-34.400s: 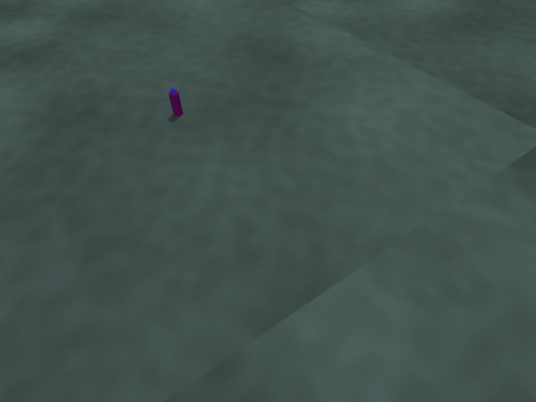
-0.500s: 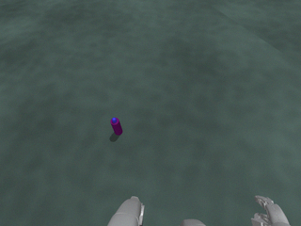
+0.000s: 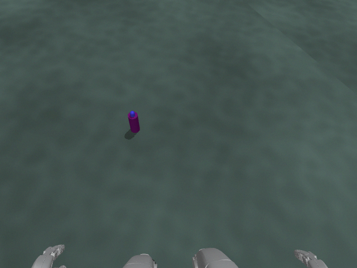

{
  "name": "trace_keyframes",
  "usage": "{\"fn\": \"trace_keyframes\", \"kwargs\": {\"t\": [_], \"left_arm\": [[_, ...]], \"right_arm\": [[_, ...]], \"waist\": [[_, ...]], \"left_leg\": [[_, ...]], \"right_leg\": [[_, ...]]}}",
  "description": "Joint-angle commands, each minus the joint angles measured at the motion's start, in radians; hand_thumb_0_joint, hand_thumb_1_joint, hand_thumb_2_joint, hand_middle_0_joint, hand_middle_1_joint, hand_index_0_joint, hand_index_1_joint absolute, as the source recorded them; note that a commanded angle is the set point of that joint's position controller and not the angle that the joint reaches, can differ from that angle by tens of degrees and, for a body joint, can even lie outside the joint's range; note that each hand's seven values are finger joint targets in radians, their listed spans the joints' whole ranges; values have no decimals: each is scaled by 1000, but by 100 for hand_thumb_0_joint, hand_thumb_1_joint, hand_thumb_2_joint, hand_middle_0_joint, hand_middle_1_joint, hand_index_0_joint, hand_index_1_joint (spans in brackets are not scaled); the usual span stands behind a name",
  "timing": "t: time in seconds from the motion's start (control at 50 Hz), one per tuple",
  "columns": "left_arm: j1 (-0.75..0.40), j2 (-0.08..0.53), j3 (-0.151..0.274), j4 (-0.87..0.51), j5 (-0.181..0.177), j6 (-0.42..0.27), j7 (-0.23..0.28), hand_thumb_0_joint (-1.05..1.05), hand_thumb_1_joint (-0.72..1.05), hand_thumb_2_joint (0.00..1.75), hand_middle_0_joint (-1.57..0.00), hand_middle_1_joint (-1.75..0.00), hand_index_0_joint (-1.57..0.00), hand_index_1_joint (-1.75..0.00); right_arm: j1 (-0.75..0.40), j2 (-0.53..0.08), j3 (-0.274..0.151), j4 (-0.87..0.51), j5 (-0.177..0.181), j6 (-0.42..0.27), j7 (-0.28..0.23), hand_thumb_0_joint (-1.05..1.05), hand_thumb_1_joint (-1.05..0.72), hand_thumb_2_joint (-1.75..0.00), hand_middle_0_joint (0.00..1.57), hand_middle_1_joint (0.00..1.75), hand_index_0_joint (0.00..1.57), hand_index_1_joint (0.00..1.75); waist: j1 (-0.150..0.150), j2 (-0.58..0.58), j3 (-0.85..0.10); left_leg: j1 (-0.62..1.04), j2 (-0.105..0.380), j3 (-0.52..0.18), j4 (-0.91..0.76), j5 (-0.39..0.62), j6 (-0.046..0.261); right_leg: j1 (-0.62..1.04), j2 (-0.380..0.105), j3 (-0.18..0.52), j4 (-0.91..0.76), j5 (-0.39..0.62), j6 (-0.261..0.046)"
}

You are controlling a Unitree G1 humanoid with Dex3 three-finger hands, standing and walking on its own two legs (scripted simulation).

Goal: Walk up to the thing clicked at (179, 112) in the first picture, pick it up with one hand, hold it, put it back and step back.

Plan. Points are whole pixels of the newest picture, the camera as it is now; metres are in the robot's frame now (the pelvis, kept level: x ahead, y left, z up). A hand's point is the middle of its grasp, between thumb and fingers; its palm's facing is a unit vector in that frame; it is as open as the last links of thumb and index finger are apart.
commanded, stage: step back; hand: left
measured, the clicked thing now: (133, 120) +0.96 +0.27 -0.67
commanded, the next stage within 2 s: stand in 1.26 s
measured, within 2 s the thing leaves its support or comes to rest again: neither
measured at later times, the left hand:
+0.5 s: hand out of the picture -0.03 +0.29 -0.15, palm faces +0.02 -0.92 -0.39, open 7.4 cm
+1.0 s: hand out of the picture +0.05 +0.23 -0.14, palm faces +0.04 -0.94 -0.35, open 7.4 cm
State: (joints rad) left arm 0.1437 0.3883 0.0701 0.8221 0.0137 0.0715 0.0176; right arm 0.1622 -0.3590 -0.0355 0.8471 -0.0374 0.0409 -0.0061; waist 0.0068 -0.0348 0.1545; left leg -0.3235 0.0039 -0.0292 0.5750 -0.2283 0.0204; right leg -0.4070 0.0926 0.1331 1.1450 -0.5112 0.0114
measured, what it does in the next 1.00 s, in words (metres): steps on the spot: right foot, then left foot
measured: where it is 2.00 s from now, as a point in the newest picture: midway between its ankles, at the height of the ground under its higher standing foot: outside the picture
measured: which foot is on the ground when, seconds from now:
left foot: down 0.00-0.14, up 0.16-0.40, down 0.42-0.78, up 0.80-1.00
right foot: up 0.00-0.08, down 0.10-0.44, up 0.46-0.72, down 0.74-1.00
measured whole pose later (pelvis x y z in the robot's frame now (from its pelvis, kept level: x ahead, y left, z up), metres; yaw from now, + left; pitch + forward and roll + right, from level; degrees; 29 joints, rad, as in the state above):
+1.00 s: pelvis -0.04 -0.02 +0.00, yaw +2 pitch -1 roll +0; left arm 0.11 0.33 0.04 0.98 0.03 -0.03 -0.01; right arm 0.19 -0.37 -0.04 1.00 -0.02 -0.01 0.00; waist 0.01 0.02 0.07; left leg -0.26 0.01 -0.03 0.64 -0.42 0.00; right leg -0.29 -0.03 -0.04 0.60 -0.28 -0.01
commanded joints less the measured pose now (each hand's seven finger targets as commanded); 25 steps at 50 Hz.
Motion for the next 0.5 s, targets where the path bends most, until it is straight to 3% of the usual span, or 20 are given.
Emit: {"fn": "trace_keyframes", "kwargs": {"t": [0.0, 0.02, 0.06, 0.08, 0.1, 0.12, 0.14, 0.16, 0.18, 0.2, 0.22, 0.28, 0.3, 0.34, 0.38, 0.4, 0.42, 0.44, 0.46, 0.48], "left_arm": [[29, 165, 34, -59, 6, -61, 6, 0, 90, 90, -20, -30, -20, -30], [49, 164, 34, -44, 6, -71, 7, 0, 90, 90, -20, -30, -20, -30], [126, 155, 38, 18, 16, -86, 7, 0, 90, 90, -20, -30, -20, -30], [148, 183, 52, 46, 27, -92, 9, 0, 90, 90, -20, -30, -20, -30], [150, 233, 67, 51, 36, -99, 8, 0, 90, 90, -20, -30, -20, -30], [128, 296, 81, 33, 35, -99, 7, 0, 90, 90, -20, -30, -20, -30], [45, 371, 89, 4, 40, -95, 8, 0, 90, 90, -20, -30, -20, -30], [-49, 349, 86, -14, 36, -97, 10, 0, 90, 90, -20, -30, -20, -30], [-76, 290, 67, -19, 32, -101, 7, 0, 90, 90, -20, -30, -20, -30], [-99, 243, 59, -19, 29, -107, 8, 0, 90, 90, -20, -30, -20, -30], [-85, 225, 61, -5, 27, -106, 7, 0, 90, 90, -20, -30, -20, -30], [22, 249, 65, 19, 38, -112, -5, 0, 90, 90, -20, -30, -20, -30], [26, 258, 72, 24, 42, -110, -8, 0, 90, 90, -20, -30, -20, -30], [25, 267, 74, 30, 39, -100, -16, 0, 90, 90, -20, -30, -20, -30], [16, 243, 53, 24, 33, -84, -23, 0, 90, 90, -20, -30, -20, -30], [54, 194, 35, 26, 30, -79, -23, 0, 90, 90, -20, -30, -20, -30], [70, 128, 18, 16, 14, -80, -24, 0, 90, 90, -20, -30, -20, -30], [-6, 180, 35, 16, 10, -81, -17, 0, 90, 90, -20, -30, -20, -30], [-63, 245, 50, 13, 23, -86, -16, 0, 90, 90, -20, -30, -20, -30], [-46, 253, 51, 17, 17, -90, -22, 0, 90, 90, -20, -30, -20, -30]], "right_arm": [[16, -254, -81, -64, 3, -24, -17, 0, -90, -90, 20, 30, 20, 30], [10, -263, -83, -60, 0, -18, -13, 0, -90, -90, 20, 30, 20, 30], [-10, -278, -84, -58, 3, -1, -5, 0, -90, -90, 20, 30, 20, 30], [-12, -254, -76, -54, 8, 3, -2, 0, -90, -90, 20, 30, 20, 30], [-2, -201, -60, -62, 10, 0, 1, 0, -90, -90, 20, 30, 20, 30], [-12, -159, -43, -80, 9, -5, -1, 0, -90, -90, 20, 30, 20, 30], [-97, -215, -68, -81, 7, -2, -16, 0, -90, -90, 20, 30, 20, 30], [-72, -255, -84, -58, 10, 0, -11, 0, -90, -90, 20, 30, 20, 30], [-63, -259, -83, -35, 15, -2, -3, 0, -90, -90, 20, 30, 20, 30], [-21, -236, -77, -5, 24, -9, 0, 0, -90, -90, 20, 30, 20, 30], [11, -207, -67, 6, 25, -15, -1, 0, -90, -90, 20, 30, 20, 30], [-17, -209, -60, -2, 14, -35, 10, 0, -90, -90, 20, 30, 20, 30], [-23, -206, -57, -3, 9, -45, 14, 0, -90, -90, 20, 30, 20, 30], [-5, -203, -62, 12, 4, -60, 18, 0, -90, -90, 20, 30, 20, 30], [69, -200, -76, 50, 5, -78, 13, 0, -90, -90, 20, 30, 20, 30], [106, -221, -89, 66, -4, -88, 7, 0, -90, -90, 20, 30, 20, 30], [134, -274, -103, 64, -15, -96, 1, 0, -90, -90, 20, 30, 20, 30], [138, -372, -115, 55, -17, -96, 2, 0, -90, -90, 20, 30, 20, 30], [123, -376, -122, 53, -5, -96, 3, 0, -90, -90, 20, 30, 20, 30], [91, -339, -116, 46, -8, -97, 3, 0, -90, -90, 20, 30, 20, 30]], "waist": [[-33, 222, -229], [-36, 238, -258], [-6, 224, -260], [7, 172, -260], [10, 47, -240], [17, -126, -177], [68, -159, -117], [24, -154, -33], [-2, -82, 8], [-20, -45, -2], [-22, -71, -19], [43, -120, -51], [53, -157, -56], [53, -179, -65], [8, -111, -102], [-3, -10, -144], [-7, 193, -165], [-40, 197, -111], [-55, 140, -39], [-31, 105, -25]], "left_leg": [[297, 224, -197, -103, 224, 205], [306, 219, -196, -82, 173, 195], [194, 188, -157, -26, 111, 155], [103, 153, -124, 25, 78, 116], [-91, 82, -94, 132, -58, 66], [-270, -48, -70, 202, -276, 4], [-130, -16, -141, 340, -353, -27], [-50, 14, -165, 438, -295, -30], [-41, -11, -151, 438, -228, -24], [-80, -54, -138, 428, -165, -25], [-109, -79, -131, 415, -158, -26], [-114, -43, -75, 246, -202, -39], [-139, -27, -50, 161, -235, -40], [-73, -20, 6, 27, -292, -37], [140, -52, 30, -211, -147, -13], [290, 0, -91, -243, -112, 2], [377, 191, -408, -345, -268, 66], [251, 329, -640, -383, -527, 178], [124, 357, -654, -413, -586, 234], [134, 318, -557, -386, -492, 224]], "right_leg": [[1, -88, -58, -400, -5, 11], [47, -84, -86, -520, -7, 6], [214, -57, -141, -799, 157, -16], [312, -62, -105, -837, 237, -35], [388, -172, 115, -814, 185, -75], [350, -336, 349, -838, 104, -124], [22, -499, 458, -889, -18, -271], [-132, -502, 439, -923, -115, -272], [-133, -418, 301, -906, -66, -230], [-17, -325, 160, -856, 67, -191], [43, -284, 95, -829, 134, -162], [138, -277, 135, -849, -123, -161], [205, -295, 145, -848, -140, -173], [215, -317, 131, -826, -116, -186], [150, -271, 48, -698, 8, -146], [46, -227, -6, -548, 81, -109], [-128, -115, -110, -324, 17, -51], [-219, -98, -114, -248, -45, -31], [-174, -141, -46, -198, -36, -42], [-160, -152, -35, -181, 4, -43]]}}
